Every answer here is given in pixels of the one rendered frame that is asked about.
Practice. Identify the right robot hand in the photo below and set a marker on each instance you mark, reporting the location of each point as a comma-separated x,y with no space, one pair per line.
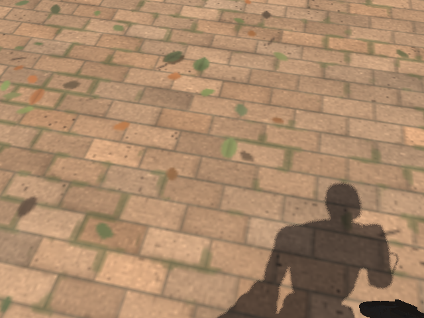
389,309

